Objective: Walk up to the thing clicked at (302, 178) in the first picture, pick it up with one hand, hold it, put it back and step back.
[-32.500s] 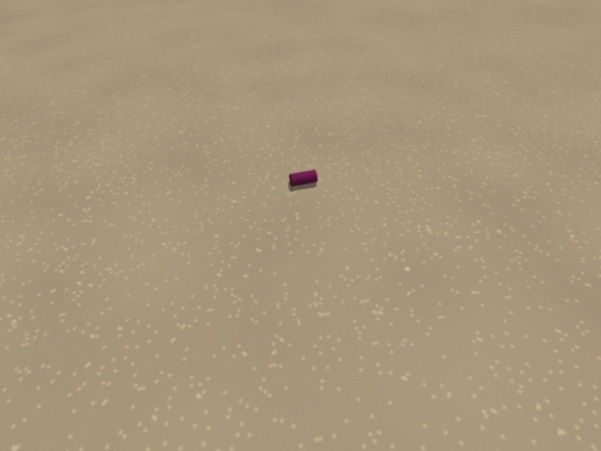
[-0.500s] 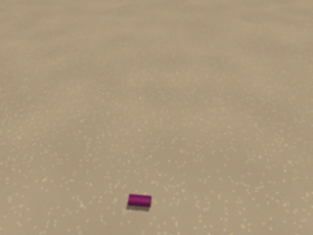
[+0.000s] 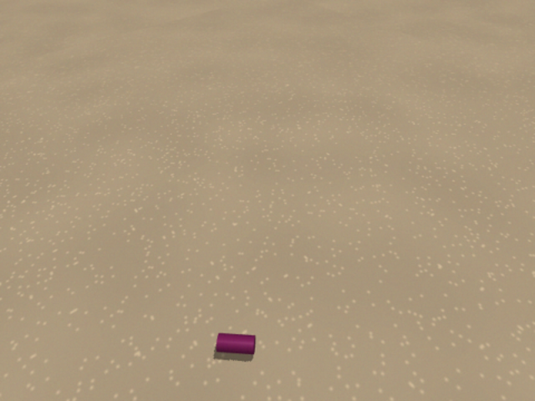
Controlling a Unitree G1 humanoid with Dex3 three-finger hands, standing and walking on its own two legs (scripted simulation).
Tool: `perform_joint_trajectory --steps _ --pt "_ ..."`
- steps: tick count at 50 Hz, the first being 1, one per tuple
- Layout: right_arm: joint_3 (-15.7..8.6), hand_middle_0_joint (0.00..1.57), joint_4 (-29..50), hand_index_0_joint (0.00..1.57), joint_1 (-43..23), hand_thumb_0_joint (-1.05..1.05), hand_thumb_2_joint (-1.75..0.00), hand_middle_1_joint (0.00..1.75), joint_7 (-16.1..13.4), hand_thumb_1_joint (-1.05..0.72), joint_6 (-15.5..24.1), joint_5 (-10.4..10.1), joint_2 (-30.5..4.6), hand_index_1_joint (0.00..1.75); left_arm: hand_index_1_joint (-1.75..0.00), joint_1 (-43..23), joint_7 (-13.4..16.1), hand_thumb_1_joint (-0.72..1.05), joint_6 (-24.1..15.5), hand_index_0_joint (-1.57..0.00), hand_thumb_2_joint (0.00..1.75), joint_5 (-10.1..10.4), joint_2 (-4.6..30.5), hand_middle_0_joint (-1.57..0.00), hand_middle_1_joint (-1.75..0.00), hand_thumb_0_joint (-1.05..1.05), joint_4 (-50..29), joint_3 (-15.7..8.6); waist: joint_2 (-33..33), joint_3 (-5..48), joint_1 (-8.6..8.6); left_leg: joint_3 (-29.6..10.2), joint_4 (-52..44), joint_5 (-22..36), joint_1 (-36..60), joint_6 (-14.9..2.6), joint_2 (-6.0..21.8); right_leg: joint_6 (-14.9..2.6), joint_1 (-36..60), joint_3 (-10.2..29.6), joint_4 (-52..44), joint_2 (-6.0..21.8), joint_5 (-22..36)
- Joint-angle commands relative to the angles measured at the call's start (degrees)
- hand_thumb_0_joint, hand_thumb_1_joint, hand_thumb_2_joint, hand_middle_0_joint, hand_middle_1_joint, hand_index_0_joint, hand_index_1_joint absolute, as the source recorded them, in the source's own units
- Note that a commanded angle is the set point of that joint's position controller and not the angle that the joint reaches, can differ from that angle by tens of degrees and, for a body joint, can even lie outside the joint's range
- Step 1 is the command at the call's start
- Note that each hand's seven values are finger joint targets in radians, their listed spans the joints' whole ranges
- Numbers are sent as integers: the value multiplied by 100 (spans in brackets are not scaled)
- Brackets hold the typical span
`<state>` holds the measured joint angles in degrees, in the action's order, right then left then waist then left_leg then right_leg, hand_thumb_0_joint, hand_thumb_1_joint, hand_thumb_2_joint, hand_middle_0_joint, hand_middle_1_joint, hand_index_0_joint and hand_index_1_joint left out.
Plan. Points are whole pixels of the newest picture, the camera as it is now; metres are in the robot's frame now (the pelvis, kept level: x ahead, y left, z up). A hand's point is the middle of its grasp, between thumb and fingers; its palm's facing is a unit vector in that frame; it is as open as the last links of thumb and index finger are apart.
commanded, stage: stand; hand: left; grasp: from above
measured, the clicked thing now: (236, 343) +0.48 +0.17 -0.75
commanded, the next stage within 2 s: step back in 1.38 s
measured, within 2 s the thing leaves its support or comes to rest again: neither
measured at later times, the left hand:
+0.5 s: hand out of the picture +0.08 +0.24 -0.16, palm faces +0.02 -0.94 -0.33, open 7.3 cm
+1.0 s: hand out of the picture +0.09 +0.24 -0.16, palm faces +0.02 -0.94 -0.34, open 7.3 cm
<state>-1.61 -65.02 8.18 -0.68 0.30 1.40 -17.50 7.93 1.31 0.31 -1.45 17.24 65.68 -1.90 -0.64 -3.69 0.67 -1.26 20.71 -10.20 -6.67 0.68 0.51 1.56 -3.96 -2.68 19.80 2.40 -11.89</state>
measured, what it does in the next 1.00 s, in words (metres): stands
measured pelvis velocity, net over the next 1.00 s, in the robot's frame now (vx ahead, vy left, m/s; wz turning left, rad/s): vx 0.02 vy -0.01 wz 0.00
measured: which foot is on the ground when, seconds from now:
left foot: down 0.00-1.00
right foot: down 0.00-1.00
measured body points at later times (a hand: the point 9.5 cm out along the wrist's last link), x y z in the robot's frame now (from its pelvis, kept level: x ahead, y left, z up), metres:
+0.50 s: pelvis +0.01 -0.01 +0.00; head +0.02 -0.01 +0.45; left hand +0.07 +0.29 -0.14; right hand +0.08 -0.30 -0.14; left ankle +0.02 +0.13 -0.75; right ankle -0.01 -0.13 -0.75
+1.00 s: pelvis +0.02 -0.01 +0.00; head +0.03 -0.02 +0.45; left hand +0.09 +0.29 -0.13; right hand +0.10 -0.30 -0.14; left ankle +0.02 +0.13 -0.75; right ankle -0.01 -0.13 -0.75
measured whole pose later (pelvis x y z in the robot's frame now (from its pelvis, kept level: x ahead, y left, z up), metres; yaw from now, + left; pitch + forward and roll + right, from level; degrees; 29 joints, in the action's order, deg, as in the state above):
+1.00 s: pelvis +0.02 -0.01 +0.00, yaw +0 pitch -2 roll +0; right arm -0.3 -65.4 5.8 -0.5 0.8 1.0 -19.0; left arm 5.6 0.5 -0.1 -0.7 18.3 65.7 -1.6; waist -0.6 -2.9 0.5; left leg -1.4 18.3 -10.4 -5.5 1.5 1.2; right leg 0.8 -3.2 -2.9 18.2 1.7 -12.6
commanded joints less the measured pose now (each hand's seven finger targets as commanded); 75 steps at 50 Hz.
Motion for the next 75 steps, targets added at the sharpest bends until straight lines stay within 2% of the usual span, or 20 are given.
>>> perform_joint_trajectory --steps 1,6,12,15,18,20,22,25,34,41,43,48,56,68,69,71,72,73,74,75 --pt "-168 20 300 20 -252 0 -90 30 -87 -90 102 -19 -1103 30 -30 -247 53 90 -145 -20 90 10 1122 -20 -30 0 -315 -199 57 263 -18 -521 -386 503 -133 -188 541 -188 -22 452 -440 476 364" --pt "-139 20 291 20 -283 0 -90 30 -87 -90 121 -27 -1132 30 -30 -287 38 90 -148 -20 90 23 1171 -20 -30 0 -311 -203 7 314 -19 -504 -396 721 -22 -180 573 -201 -57 470 -425 496 532" --pt "-110 20 273 20 -295 0 -90 30 -83 -90 113 -24 -1148 30 -30 -320 17 90 -141 -20 90 35 1163 -20 -30 0 -270 -199 -2 245 -22 -492 -448 500 -192 -169 558 -200 0 445 -440 489 393" --pt "-93 20 259 20 -301 0 -90 30 -77 -90 132 -36 -1144 30 -30 -322 11 90 -145 -20 90 39 1161 -20 -30 0 -254 -193 -7 274 -24 -501 -422 699 -107 -159 568 -200 -5 432 -419 492 540" --pt "-100 20 262 20 -328 0 -90 30 -80 -90 129 -46 -1211 30 -30 -333 -1 90 -143 -20 90 45 1173 -20 -30 0 -255 -196 -12 260 -29 -499 -444 568 -72 -159 570 -204 -77 458 -451 488 460" --pt "-99 20 270 20 -368 0 -90 30 -79 -90 125 -42 -1205 30 -30 -344 3 90 -149 -20 90 38 1174 -20 -30 0 -266 -196 13 331 -9 -508 -419 705 -41 -166 598 -209 -45 441 -447 499 476" --pt "-99 20 272 20 -363 0 -90 30 -82 -90 147 -37 -1212 30 -30 -345 7 90 -160 -20 90 46 1193 -20 -30 0 -286 -199 43 456 -21 -496 -338 1175 125 -184 634 -212 -11 448 -406 518 859" --pt "-87 20 260 20 -349 0 -90 30 -86 -90 147 -36 -1203 30 -30 -366 13 90 -176 -20 90 67 1208 -20 -30 0 -283 -199 64 515 -31 -458 -279 1504 183 -178 649 -201 81 438 -355 543 1241" --pt "-79 20 251 20 -389 0 -90 30 -70 -90 119 -54 -1240 30 -30 -388 0 90 -170 -20 90 52 1240 -20 -30 0 -275 -182 95 388 -54 -474 -391 1063 13 -135 620 -187 39 419 -493 515 790" --pt "-74 20 261 20 -429 0 -90 30 -82 -90 157 -52 -1259 30 -30 -395 -4 90 -174 -20 90 76 1284 -20 -30 0 -310 -201 54 565 -26 -438 -336 1678 220 -153 673 -231 152 397 -315 543 1393" --pt "-74 20 265 20 -412 0 -90 30 -80 -90 143 -48 -1291 30 -30 -427 -4 90 -171 -20 90 82 1265 -20 -30 0 -307 -197 40 544 -41 -418 -357 1421 101 -161 646 -210 189 399 -370 546 1204" --pt "-62 20 271 20 -440 0 -90 30 -71 -90 142 -52 -1288 30 -30 -414 -12 90 -173 -20 90 74 1283 -20 -30 0 -311 -189 58 461 -32 -441 -411 1245 98 -149 652 -211 111 421 -436 548 999" --pt "-69 20 297 20 -413 0 -90 30 -61 -90 146 -56 -1325 30 -30 -442 -22 90 -195 -20 90 74 1330 -20 -30 0 -376 -189 20 528 -62 -424 -374 1333 133 -161 676 -241 127 449 -409 568 1100" --pt "-54 20 275 20 -410 0 -90 30 -29 -90 138 -53 -1298 30 -30 -406 -38 90 -206 -20 90 72 1362 -20 -30 0 -388 -157 96 428 -55 -442 -469 1106 78 -117 663 -225 22 417 -460 527 832" --pt "-158 20 443 20 -616 0 -90 30 6 -90 21 -81 -1615 30 -30 -321 -16 90 -146 -20 90 195 1802 -20 -30 0 -468 -436 87 -254 -51 -470 262 1953 -473 -278 513 -294 -354 524 -21 493 1818" --pt "-173 20 609 20 -449 0 -90 30 10 -90 -27 -158 -1472 30 -30 -130 17 90 -120 -20 90 217 1792 -20 -30 0 -675 -480 151 271 -70 -254 936 2061 -405 -304 330 -594 -171 616 199 681 2522" --pt "-191 20 707 20 -389 0 -90 30 15 -90 -57 -168 -1421 30 -30 -147 22 90 -103 -20 90 217 1788 -20 -30 0 -782 -518 276 456 -94 -167 1266 1871 -422 -288 208 -775 -191 698 213 833 2693" --pt "-227 20 782 20 -317 0 -90 30 21 -90 -113 -180 -1416 30 -30 -265 22 90 -77 -20 90 191 1847 -20 -30 0 -928 -542 510 590 -125 -47 1732 1267 -515 -264 -8 -997 -245 935 150 1092 2715" --pt "-266 20 851 20 -221 0 -90 30 34 -90 -164 -158 -1380 30 -30 -493 32 90 -54 -20 90 135 1889 -20 -30 0 -1095 -555 826 668 -172 17 2252 50 -656 -258 -192 -1287 -357 1186 97 1448 2683" --pt "-313 20 910 20 -99 0 -90 30 46 -90 -234 -124 -1412 30 -30 -674 42 90 -39 -20 90 70 1910 -20 -30 0 -1270 -562 1094 637 -192 -110 2949 -1518 -830 -329 -316 -1569 -625 1445 106 1810 2657"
